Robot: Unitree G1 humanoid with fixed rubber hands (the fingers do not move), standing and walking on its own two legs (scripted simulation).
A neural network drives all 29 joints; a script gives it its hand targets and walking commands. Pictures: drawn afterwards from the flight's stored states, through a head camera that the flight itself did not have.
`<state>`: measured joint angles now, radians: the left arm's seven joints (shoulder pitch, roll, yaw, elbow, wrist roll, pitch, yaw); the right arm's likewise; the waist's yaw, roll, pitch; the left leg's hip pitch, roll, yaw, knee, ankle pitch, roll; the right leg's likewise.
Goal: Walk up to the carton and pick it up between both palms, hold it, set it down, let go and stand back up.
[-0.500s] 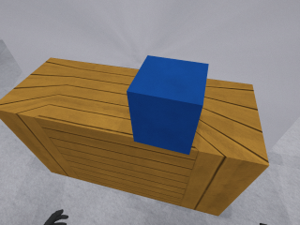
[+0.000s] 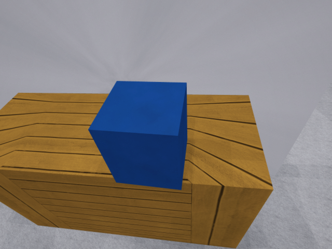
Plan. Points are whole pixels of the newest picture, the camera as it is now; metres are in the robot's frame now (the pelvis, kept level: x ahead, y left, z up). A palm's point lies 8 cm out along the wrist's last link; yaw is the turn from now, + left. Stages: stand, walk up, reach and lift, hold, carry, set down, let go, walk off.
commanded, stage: walk up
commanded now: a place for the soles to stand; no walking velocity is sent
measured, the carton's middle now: (149, 135) +0.44 +0.08 +0.03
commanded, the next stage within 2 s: none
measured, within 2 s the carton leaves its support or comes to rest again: neither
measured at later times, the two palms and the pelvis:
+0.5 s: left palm (39, 241) +0.19 +0.38 -0.10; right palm (280, 232) +0.21 -0.26 -0.11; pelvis +0.09 +0.06 -0.01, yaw -7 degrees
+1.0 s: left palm (35, 230) +0.20 +0.36 -0.04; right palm out of the picture +0.08 -0.26 -0.13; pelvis +0.04 +0.06 +0.00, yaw -8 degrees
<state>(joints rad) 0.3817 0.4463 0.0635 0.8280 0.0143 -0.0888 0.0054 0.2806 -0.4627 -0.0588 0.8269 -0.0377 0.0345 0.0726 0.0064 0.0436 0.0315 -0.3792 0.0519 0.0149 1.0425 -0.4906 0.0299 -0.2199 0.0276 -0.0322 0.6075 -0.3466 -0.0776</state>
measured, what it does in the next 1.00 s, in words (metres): steps on the spot: left foot, then right foot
